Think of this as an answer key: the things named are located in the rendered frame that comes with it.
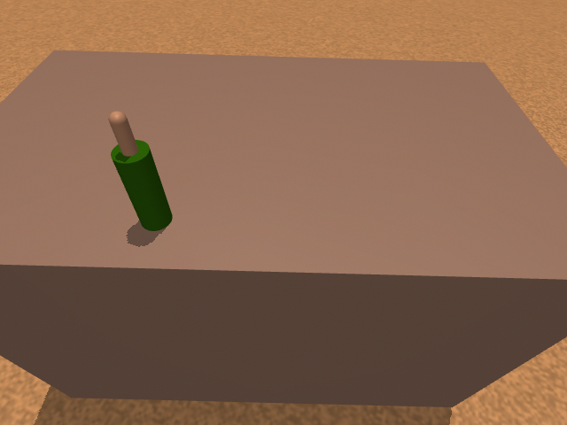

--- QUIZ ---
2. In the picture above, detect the bottle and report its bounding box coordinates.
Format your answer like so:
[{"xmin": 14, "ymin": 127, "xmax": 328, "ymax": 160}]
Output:
[{"xmin": 109, "ymin": 111, "xmax": 173, "ymax": 231}]

